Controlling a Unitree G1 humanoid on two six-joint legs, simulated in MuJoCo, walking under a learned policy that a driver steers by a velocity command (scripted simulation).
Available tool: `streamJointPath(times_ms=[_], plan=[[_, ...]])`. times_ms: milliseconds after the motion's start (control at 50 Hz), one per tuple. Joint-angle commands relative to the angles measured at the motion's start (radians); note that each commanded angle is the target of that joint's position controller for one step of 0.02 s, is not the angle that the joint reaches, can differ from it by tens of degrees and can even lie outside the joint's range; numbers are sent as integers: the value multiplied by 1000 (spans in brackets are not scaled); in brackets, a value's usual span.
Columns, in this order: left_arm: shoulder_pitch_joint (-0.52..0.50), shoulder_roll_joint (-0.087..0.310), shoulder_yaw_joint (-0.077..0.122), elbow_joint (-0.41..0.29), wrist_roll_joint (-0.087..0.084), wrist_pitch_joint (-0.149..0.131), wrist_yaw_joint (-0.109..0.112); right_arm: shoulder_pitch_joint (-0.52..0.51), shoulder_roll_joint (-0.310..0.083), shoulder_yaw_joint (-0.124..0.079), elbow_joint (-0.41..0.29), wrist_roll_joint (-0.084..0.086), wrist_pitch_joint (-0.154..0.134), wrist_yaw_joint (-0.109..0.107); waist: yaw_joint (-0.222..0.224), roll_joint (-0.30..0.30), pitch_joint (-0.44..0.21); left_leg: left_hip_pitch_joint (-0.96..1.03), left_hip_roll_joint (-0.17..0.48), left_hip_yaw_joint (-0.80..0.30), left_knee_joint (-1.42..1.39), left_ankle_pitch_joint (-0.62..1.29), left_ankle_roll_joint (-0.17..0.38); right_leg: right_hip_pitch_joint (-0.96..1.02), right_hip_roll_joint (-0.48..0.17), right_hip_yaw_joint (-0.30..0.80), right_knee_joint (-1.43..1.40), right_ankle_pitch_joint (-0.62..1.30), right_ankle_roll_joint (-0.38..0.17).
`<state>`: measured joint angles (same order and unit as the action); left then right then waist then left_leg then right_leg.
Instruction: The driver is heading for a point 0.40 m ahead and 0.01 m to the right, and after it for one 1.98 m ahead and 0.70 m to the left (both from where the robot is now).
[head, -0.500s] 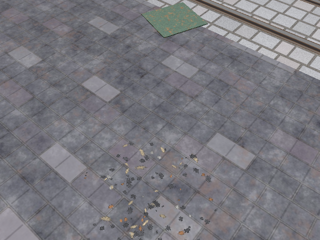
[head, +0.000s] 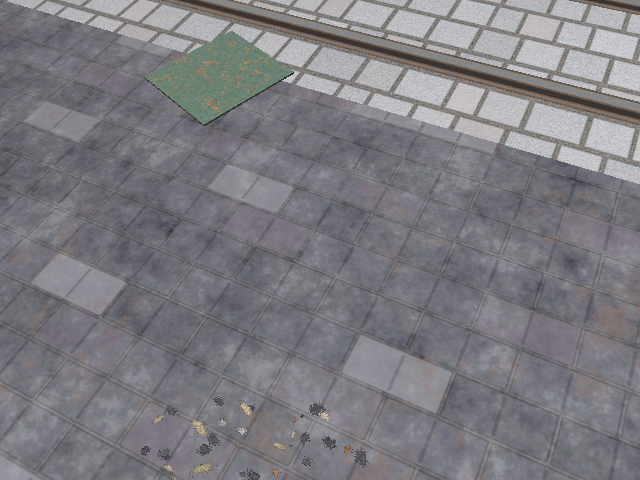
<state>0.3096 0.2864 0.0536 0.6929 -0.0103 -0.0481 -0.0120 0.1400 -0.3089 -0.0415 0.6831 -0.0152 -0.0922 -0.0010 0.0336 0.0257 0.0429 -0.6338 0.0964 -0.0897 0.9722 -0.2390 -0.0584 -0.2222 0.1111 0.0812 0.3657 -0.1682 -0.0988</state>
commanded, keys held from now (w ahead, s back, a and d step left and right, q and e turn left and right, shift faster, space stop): w+e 0.28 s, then w+q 0.72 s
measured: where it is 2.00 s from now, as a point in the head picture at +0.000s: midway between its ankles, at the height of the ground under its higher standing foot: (346, 350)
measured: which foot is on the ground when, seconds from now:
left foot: up 0.00-0.20, down 0.22-0.68, up 0.70-1.00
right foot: down 0.00-0.22, up 0.24-0.66, down 0.68-1.00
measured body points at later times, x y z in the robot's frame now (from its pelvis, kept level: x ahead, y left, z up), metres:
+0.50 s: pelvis +0.27 +0.04 +0.00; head +0.30 +0.05 +0.45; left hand +0.51 +0.25 -0.09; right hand +0.25 -0.23 -0.12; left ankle +0.28 +0.15 -0.75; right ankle +0.32 -0.13 -0.69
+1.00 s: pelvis +0.51 -0.03 +0.00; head +0.53 -0.03 +0.45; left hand +0.53 +0.26 -0.12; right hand +0.70 -0.29 -0.10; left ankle +0.63 +0.14 -0.68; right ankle +0.46 -0.14 -0.75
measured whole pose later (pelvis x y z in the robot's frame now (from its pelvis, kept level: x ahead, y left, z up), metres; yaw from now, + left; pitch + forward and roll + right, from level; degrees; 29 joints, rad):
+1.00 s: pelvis +0.51 -0.03 +0.00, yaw +4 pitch +1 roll -2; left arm 0.33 0.28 0.07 0.81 0.01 -0.09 0.00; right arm 0.17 -0.32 -0.07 0.70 0.02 -0.02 0.02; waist 0.07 0.05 0.03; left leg -0.68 0.10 -0.06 0.89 -0.09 -0.02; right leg -0.03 0.02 -0.15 0.25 -0.23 -0.02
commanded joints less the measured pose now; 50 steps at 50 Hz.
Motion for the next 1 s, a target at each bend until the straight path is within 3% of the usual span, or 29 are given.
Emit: streamJointPath(times_ms=[20,80,140,180,200,220,240,260,280,300,320,340,360,400,460,500,600,640,660,680,700,720,740,760,780,800,840,880,1000], plan=[[-27,173,49,-63,-8,-11,21,-39,-45,-8,-62,-2,-2,-4,-9,-96,-49,73,-43,45,-204,187,-33,-55,-187,151,-125,243,-150],[22,184,53,-42,-13,0,28,-138,-45,-6,-82,14,-13,8,36,-115,-51,144,-90,43,-375,313,-32,-49,-188,187,-103,136,-120],[46,173,52,-27,-19,9,32,-156,-84,-21,-90,24,-26,19,31,-128,-53,168,-97,-1,-463,276,-5,37,-228,286,-32,66,-101],[28,172,55,-29,-14,13,34,-113,-109,-35,-82,26,-35,21,-2,-154,-54,220,-93,-6,-483,196,29,70,-249,342,27,72,-83],[13,156,51,-34,-12,16,33,-46,-119,-45,-63,25,-39,18,-40,-157,-71,309,-95,11,-519,189,53,60,-229,342,78,86,-65],[13,115,37,-41,-7,14,29,51,-147,-60,-47,13,-44,11,-88,-135,-143,480,-48,-15,-530,172,92,21,-178,302,212,96,-33],[42,49,13,-55,12,11,26,191,-199,-73,-37,2,-43,3,-130,6,-285,730,130,-196,-527,90,149,-99,-101,203,498,-103,5],[165,25,2,-92,-24,3,25,244,-263,-89,-1,-5,-29,12,-61,357,-350,956,316,-679,-648,-189,299,-444,0,99,786,-447,55],[146,135,22,-55,-32,5,29,204,-160,-69,-24,16,-26,17,-85,207,-257,896,308,-693,-688,-376,279,-544,-83,124,903,-386,72],[47,166,32,-60,-21,7,29,183,-110,-54,-19,18,-23,15,-112,114,-148,784,254,-539,-696,-317,244,-552,-104,103,917,-287,77],[-2,145,28,-66,-9,7,30,154,-95,-46,-14,8,-19,19,-98,44,-94,682,205,-425,-705,-177,233,-519,-128,77,897,-226,82],[-46,128,27,-82,2,0,27,138,-79,-40,-1,6,-15,21,-87,37,-43,609,167,-350,-721,-59,246,-512,-146,71,849,-190,84],[-48,109,25,-88,0,-5,20,131,-70,-33,6,2,-16,19,-62,66,-34,560,138,-295,-739,18,250,-471,-169,56,810,-168,82],[-46,78,16,-87,4,-11,13,132,-62,-29,19,15,-17,20,-43,92,-42,533,109,-241,-764,135,276,-439,-185,8,716,-163,92],[-139,40,-4,-114,18,-26,8,147,-115,-43,36,33,-9,14,-58,66,-33,509,100,-187,-788,243,299,-417,-186,-30,502,-103,118],[-206,25,-13,-121,13,-36,0,165,-141,-51,50,38,1,7,-78,62,-29,475,77,-140,-788,257,284,-347,-164,-42,350,9,130],[-304,67,0,-140,-5,-56,-15,245,-153,-54,85,49,24,-1,-97,74,-29,477,95,-179,-738,200,248,-205,-120,-30,164,133,128],[-263,91,14,-129,-6,-62,-13,236,-157,-57,86,50,32,-6,-53,80,-40,468,98,-202,-685,170,219,-96,-120,-30,102,128,102],[-196,111,27,-108,-2,-63,-7,236,-140,-52,84,46,34,-8,-18,73,-70,440,68,-189,-621,196,197,20,-119,-40,76,112,81],[-88,150,45,-89,9,-64,3,226,-101,-39,75,37,31,-6,40,48,-139,371,9,-150,-462,190,162,192,-183,8,75,91,45],[77,222,63,-71,21,-57,15,230,-23,-13,45,9,27,-7,97,-118,-289,212,-74,-59,-142,-82,116,438,-390,208,86,70,-12],[100,260,72,-50,27,-42,5,336,-3,-7,14,46,16,-9,40,-392,-348,-62,-137,-9,109,-370,87,561,-547,605,-44,-216,-140],[59,167,51,-53,14,-43,0,299,-101,-32,40,63,21,-13,51,-240,-227,-143,-78,-57,228,-308,79,466,-511,589,-90,-365,-127],[14,119,36,-53,7,-44,0,231,-125,-43,30,61,26,-11,47,-185,-125,-163,-52,-47,247,-219,80,368,-473,440,-99,-302,-97],[-39,91,26,-52,12,-47,-3,214,-108,-43,37,53,33,-11,18,-130,-86,-125,-22,-36,236,-147,72,281,-428,334,-120,-179,-81],[-75,66,21,-44,17,-49,-5,194,-95,-45,31,45,39,-9,-1,-129,-48,-108,-1,-34,204,-100,65,218,-397,252,-143,-79,-79],[-103,62,25,-27,23,-59,-2,186,-58,-42,23,46,54,-1,-26,-147,-27,-51,24,-21,177,-41,55,138,-368,131,-187,54,-75],[-100,80,34,-7,20,-69,2,155,-38,-39,3,42,63,3,-33,-118,-17,-68,30,-18,139,11,43,125,-371,54,-211,156,-89],[-69,143,54,42,13,-58,16,-7,-11,-20,-60,37,56,34,12,-75,20,-39,18,41,-182,250,49,149,-359,-140,-233,249,-74]])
